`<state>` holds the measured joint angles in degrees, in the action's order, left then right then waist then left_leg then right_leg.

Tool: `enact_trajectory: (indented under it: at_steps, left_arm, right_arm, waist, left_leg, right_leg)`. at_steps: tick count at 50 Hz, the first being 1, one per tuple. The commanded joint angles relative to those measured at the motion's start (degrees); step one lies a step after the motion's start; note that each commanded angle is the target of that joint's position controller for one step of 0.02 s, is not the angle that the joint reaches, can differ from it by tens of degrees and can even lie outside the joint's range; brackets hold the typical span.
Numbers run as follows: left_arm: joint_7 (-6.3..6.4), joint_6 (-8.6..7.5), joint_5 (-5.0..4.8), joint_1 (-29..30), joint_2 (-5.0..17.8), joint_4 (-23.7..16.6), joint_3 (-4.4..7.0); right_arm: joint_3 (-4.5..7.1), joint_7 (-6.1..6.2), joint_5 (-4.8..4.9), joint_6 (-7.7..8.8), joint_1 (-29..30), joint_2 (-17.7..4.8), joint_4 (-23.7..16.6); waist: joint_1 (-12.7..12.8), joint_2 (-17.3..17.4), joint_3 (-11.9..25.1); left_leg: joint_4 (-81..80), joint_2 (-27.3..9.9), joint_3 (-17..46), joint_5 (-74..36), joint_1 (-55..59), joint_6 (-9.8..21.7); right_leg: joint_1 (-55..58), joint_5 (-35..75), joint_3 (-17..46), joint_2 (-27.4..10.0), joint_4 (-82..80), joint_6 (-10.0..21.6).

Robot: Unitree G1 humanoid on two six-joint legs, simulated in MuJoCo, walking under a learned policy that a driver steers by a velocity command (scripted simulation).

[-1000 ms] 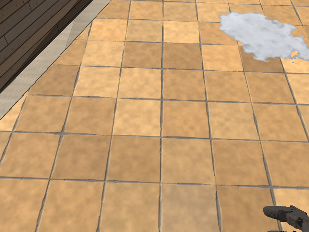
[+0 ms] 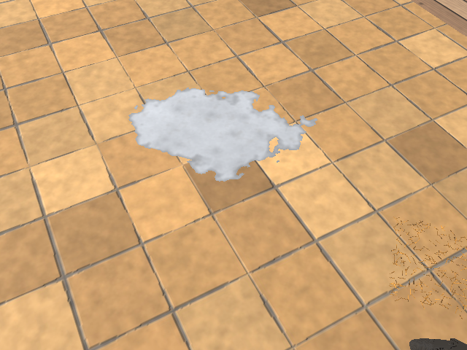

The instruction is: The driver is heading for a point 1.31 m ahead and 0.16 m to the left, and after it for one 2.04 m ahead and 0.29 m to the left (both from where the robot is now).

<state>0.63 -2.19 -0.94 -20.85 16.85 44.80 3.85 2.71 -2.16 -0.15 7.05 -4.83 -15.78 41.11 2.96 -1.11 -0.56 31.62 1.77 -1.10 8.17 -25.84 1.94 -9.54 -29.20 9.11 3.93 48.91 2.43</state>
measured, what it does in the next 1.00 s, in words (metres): walks ahead: right foot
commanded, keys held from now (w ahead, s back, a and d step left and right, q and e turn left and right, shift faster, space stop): w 0.70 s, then w+q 0.30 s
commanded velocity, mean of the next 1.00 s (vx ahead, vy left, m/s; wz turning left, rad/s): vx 0.50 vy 0.00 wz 0.04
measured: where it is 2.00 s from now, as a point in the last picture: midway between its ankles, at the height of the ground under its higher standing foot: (234, 217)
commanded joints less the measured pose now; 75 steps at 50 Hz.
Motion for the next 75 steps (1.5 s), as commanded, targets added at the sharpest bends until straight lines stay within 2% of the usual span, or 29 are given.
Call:
enact_trajectory:
  at_steps: [1, 2, 4, 7, 13, 20, 23, 24, 25, 26, 27, 28, 30, 34, 40, 45, 48, 50, 51, 52, 53, 54, 56, 59, 65, 69, 73, 74, 75]
  left_arm:
    - [-0.14, -1.86, -1.14, 1.63, 8.16, -5.63, 1.10]
    - [-0.11, -2.05, -0.38, 5.20, 7.53, -6.46, 0.91]
    - [-0.41, -2.19, 0.45, 5.82, 5.94, -6.74, 1.06]
    - [-0.51, -1.63, 0.49, 5.23, 3.42, -6.54, 0.52]
    - [-1.12, -2.24, 0.60, 15.83, 1.08, -9.07, -0.68]
    - [-2.99, -3.19, -0.09, 23.15, 2.67, -11.85, -0.41]
    - [-2.44, -3.23, 0.50, 8.15, 7.51, -7.56, 2.10]
    - [-1.76, -2.95, 1.14, -2.54, 11.65, -5.66, 3.24]
    - [-2.00, -2.71, 1.11, -4.16, 15.61, -4.53, 3.82]
    - [-1.99, -2.50, 0.28, -4.45, 9.70, -4.64, 2.48]
    - [-1.81, -2.55, 0.26, -0.28, 7.83, -4.95, 1.66]
    - [-1.80, -2.52, 0.63, 3.35, 6.92, -5.27, 1.27]
    - [-2.08, -2.80, 1.55, 7.46, 4.48, -5.49, 0.48]
    - [-1.94, -3.94, 0.85, 7.25, 6.04, -3.50, 1.03]
    - [-0.94, -3.76, 1.04, 3.77, 8.13, -0.30, 1.40]
    - [-0.64, -2.58, 0.57, 0.16, 8.72, 3.01, 1.74]
    - [0.00, -1.33, 0.35, 1.48, 9.98, 3.19, 2.18]
    - [0.90, -0.19, 0.44, 2.99, 10.56, 2.41, 2.22]
    - [1.53, -0.27, 1.22, 2.39, 9.46, 1.04, 1.55]
    - [0.39, -1.89, 2.69, -3.32, 1.76, -1.43, -1.16]
    - [-0.53, -4.14, 1.41, 0.41, 5.21, -0.98, -0.65]
    - [-1.24, -5.54, -0.75, 5.74, 8.21, -2.86, 0.17]
    - [-0.71, -6.33, 0.60, 9.63, 7.46, -3.76, 0.11]
    - [-0.46, -4.45, 1.75, 7.62, 6.45, -4.06, 0.53]
    - [-0.74, -3.80, 1.77, 17.24, 2.69, -6.55, -0.86]
    - [-1.79, -4.69, 1.65, 20.95, 3.77, -7.84, -0.50]
    - [-1.89, -5.38, 2.77, 13.79, 5.98, -5.76, 0.65]
    - [-1.58, -5.65, 3.65, 9.93, 8.60, -5.58, 1.05]
    - [-1.31, -4.93, 4.34, 6.59, 10.62, -5.28, 1.34]
  right_arm:
    - [2.67, 0.17, 1.11, -0.45, -14.65, -8.11, 0.84]
    - [2.24, 0.30, 0.30, -0.81, -11.58, -7.53, 0.25]
    - [1.46, 0.50, -0.62, -0.80, -9.04, -5.72, 0.29]
    - [1.53, 0.76, 0.21, -0.44, -9.87, -6.36, 1.47]
    - [2.11, 1.69, 0.99, -1.43, -13.41, -9.19, 3.93]
    - [2.53, 2.21, 1.55, -3.37, -18.18, -10.71, 7.39]
    - [2.31, 2.67, 1.40, -4.10, -16.13, -10.63, 7.06]
    - [1.00, 2.82, -0.12, -3.93, -16.13, -7.71, 5.41]
    - [-1.00, 2.32, 0.13, -2.62, -23.71, -1.02, 4.63]
    - [0.31, 1.85, 1.31, -1.55, -20.13, -7.28, 5.49]
    - [1.08, 1.50, 2.43, -0.87, -14.32, -9.73, 3.62]
    - [0.96, 1.66, 2.08, -0.66, -11.21, -9.09, 3.09]
    - [1.26, 1.72, 0.87, -1.34, -11.04, -7.96, 3.21]
    - [0.64, 2.09, 0.33, -3.23, -10.12, -4.89, 2.85]
    - [-0.16, 0.96, 0.97, -2.83, 0.15, -3.30, 0.62]
    - [-0.16, -0.47, 1.47, -2.84, 6.60, -3.73, -2.93]
    - [0.46, -1.40, 1.09, -2.87, 5.18, -4.98, -4.04]
    - [2.81, -1.18, 1.00, -3.15, -6.45, -8.63, -1.64]
    - [4.67, -0.39, 1.14, -3.50, -16.21, -12.94, 0.33]
    - [5.94, -0.02, 1.58, -3.60, -18.83, -18.83, 0.49]
    - [4.47, 0.07, 1.75, -3.50, -20.11, -13.80, -0.19]
    - [3.74, 0.29, 1.15, -3.31, -17.99, -11.49, -0.29]
    - [3.13, 0.60, 0.87, -3.23, -11.44, -9.16, -1.78]
    - [2.73, 1.13, 0.35, -3.25, -8.11, -7.88, -3.53]
    - [3.32, 2.88, 0.96, -3.57, -11.61, -9.64, -2.17]
    - [3.04, 3.31, 0.94, -4.50, -16.10, -9.01, 0.34]
    - [2.51, 3.68, 0.46, -5.16, -13.63, -7.33, 0.18]
    - [1.81, 3.63, -0.31, -4.99, -14.10, -5.44, -0.89]
    - [0.77, 3.51, -0.11, -4.62, -23.21, -2.69, 0.28]
  waist:
    - [-7.95, 8.32, 7.31]
    - [-6.82, 4.21, 3.60]
    - [-4.19, 5.20, 1.29]
    - [-3.24, 6.46, 1.35]
    - [-6.34, 4.92, -0.99]
    - [-7.12, 5.64, -2.80]
    - [1.30, 5.25, 6.91]
    - [5.05, -1.02, 15.86]
    - [0.71, -16.28, 22.22]
    - [3.48, -10.51, 20.52]
    - [3.05, -7.57, 11.52]
    - [1.44, -3.22, 7.10]
    - [-2.16, -2.95, 3.09]
    - [-3.99, -2.67, 0.83]
    - [-0.19, -1.66, -1.92]
    - [1.85, -1.05, -3.82]
    - [-0.13, -2.69, -1.86]
    - [-6.61, -2.79, 5.53]
    - [-10.42, 1.31, 11.51]
    - [-6.34, 15.96, 17.80]
    - [-9.15, 11.72, 22.47]
    - [-9.83, 9.22, 14.70]
    - [-6.13, 1.44, 5.88]
    - [-2.13, 4.07, 3.78]
    - [-5.30, 5.29, 0.43]
    - [-7.16, 6.38, 1.52]
    - [-2.40, 6.47, 4.43]
    - [-1.31, 2.71, 9.93]
    - [-3.02, -9.16, 18.17]
  left_leg:
    - [-15.70, -21.20, 35.79, 19.85, 36.58, 11.79]
    - [-16.66, -18.94, 29.76, 13.30, 29.71, 10.90]
    - [-18.98, -15.44, 22.74, 2.72, 22.13, 10.48]
    - [-21.58, -14.15, 16.89, -5.61, 19.43, 11.55]
    - [-23.65, -11.59, 7.77, -11.53, 19.09, 9.76]
    - [-18.74, -16.03, 8.26, -16.08, 27.94, 8.00]
    - [-0.86, -12.09, 4.11, -34.26, 25.03, 4.84]
    - [16.78, -8.76, 1.78, -18.72, 13.23, 2.72]
    - [35.55, 1.63, 2.11, 21.90, -9.13, -0.65]
    - [41.74, -1.09, 8.26, 25.31, -16.15, -0.31]
    - [41.95, -3.89, 7.04, 20.19, -19.39, 0.27]
    - [39.38, -6.46, 5.54, 14.95, -17.66, 0.14]
    - [34.20, -9.16, 5.56, 9.66, -12.12, -0.72]
    - [26.57, -10.04, 4.56, 4.37, -10.83, -2.89]
    - [7.56, -8.11, 2.72, -14.24, -9.73, -2.42]
    - [1.66, -6.41, 2.94, -10.91, -13.60, 0.13]
    - [0.78, -3.63, -0.63, -2.54, -9.66, 2.60]
    - [-1.33, 1.08, -4.04, -1.95, 7.00, 5.27]
    - [-1.14, -3.79, 5.21, -4.19, 24.40, 8.51]
    - [-5.13, -18.17, 36.03, 4.71, 46.11, 19.69]
    - [-12.78, -20.75, 47.77, 10.11, 50.58, 20.95]
    - [-13.74, -18.86, 39.11, 7.28, 45.35, 17.96]
    - [-14.90, -14.48, 27.43, -3.53, 29.28, 15.13]
    - [-18.28, -11.64, 22.28, -11.97, 17.73, 15.38]
    - [-18.69, -6.57, 13.09, -12.25, 9.79, 11.19]
    - [-13.10, -7.88, 14.47, -17.64, 14.57, 8.63]
    - [-1.00, -7.00, 16.56, -23.35, 19.54, 5.11]
    - [7.89, -3.47, 14.86, -16.35, 15.81, 2.75]
    - [24.62, 2.39, 11.94, 10.77, 2.83, -1.41]
  right_leg:
    - [-35.32, 2.25, 0.42, -3.54, 25.05, -0.17]
    - [-33.92, 6.57, -1.89, -5.96, 22.85, -0.20]
    - [-29.52, 11.53, -2.76, -9.15, 16.92, -0.56]
    - [-27.99, 13.20, -4.71, -10.10, 11.03, -1.92]
    - [-26.52, 30.27, -7.36, -9.20, -9.72, -3.41]
    - [-24.36, 27.60, -8.15, -6.72, -19.65, -0.48]
    - [-1.22, 27.06, -10.76, -4.05, -22.28, 3.59]
    - [16.60, 29.57, 0.87, -14.63, -19.64, 7.48]
    - [33.57, 18.83, 27.74, -26.66, -25.60, 17.01]
    - [32.10, 9.41, 31.60, -25.65, -29.90, 16.27]
    - [24.61, 10.73, 22.99, -23.51, -31.30, 13.75]
    - [16.64, 15.97, 16.78, -21.02, -32.70, 12.38]
    - [5.92, 24.96, 9.72, -17.64, -36.17, 11.41]
    - [-0.44, 30.52, 2.98, -16.52, -40.93, 12.56]
    - [1.29, 30.64, -7.34, -14.61, -43.09, 8.99]
    - [12.34, 32.84, -10.27, -18.44, -40.28, 7.47]
    - [16.80, 51.03, -12.67, -19.27, -32.86, 5.42]
    - [14.13, 67.12, -16.55, -16.65, -16.11, 2.71]
    - [1.88, 56.20, -17.51, -14.45, -0.27, 0.45]
    - [-24.84, 11.41, -15.62, -2.87, 21.35, -3.77]
    - [-32.99, -3.13, -4.37, -1.39, 28.44, -3.20]
    - [-37.35, 1.02, -3.07, -4.56, 28.82, -1.98]
    - [-33.50, 8.20, -4.28, -8.61, 19.68, -1.89]
    - [-25.79, 10.95, -4.59, -9.94, 12.41, -3.94]
    - [-20.45, 31.87, -7.01, -6.75, -11.33, -6.43]
    - [-16.61, 37.82, -6.80, -3.97, -18.82, -4.52]
    - [-7.86, 39.72, -7.08, -4.16, -25.73, -0.32]
    - [3.06, 58.03, -2.25, -10.55, -23.05, 2.24]
    - [21.34, 74.35, 10.93, -23.27, -19.13, 12.27]
Next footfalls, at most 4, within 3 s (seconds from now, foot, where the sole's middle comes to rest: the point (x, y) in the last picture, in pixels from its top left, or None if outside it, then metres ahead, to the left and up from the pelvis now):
0.48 right None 0.42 -0.14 -0.76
1.02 left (219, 271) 0.71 0.11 -0.76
1.46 right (263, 193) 1.02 -0.02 -0.76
1.78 left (196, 222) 0.89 0.20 -0.76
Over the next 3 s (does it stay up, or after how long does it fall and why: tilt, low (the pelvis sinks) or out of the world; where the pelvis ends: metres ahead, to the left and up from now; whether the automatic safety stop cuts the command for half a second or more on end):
stays up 1.17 0.20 0.01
